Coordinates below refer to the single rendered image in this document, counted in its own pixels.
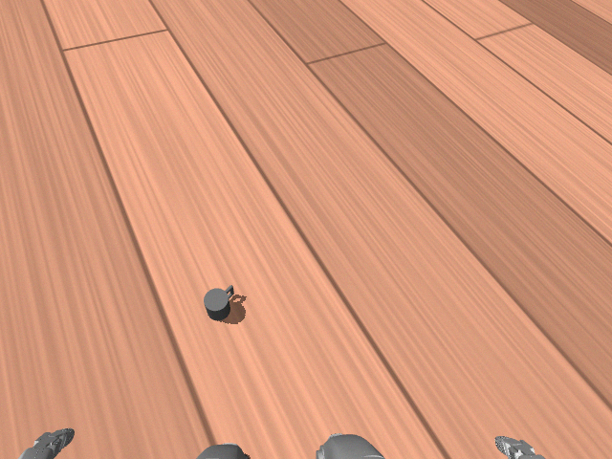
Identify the right robot hand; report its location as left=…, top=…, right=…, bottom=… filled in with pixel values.
left=495, top=436, right=545, bottom=459

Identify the left robot hand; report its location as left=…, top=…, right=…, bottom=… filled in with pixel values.
left=18, top=428, right=75, bottom=459

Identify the mug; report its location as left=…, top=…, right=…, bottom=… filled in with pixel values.
left=204, top=285, right=234, bottom=320

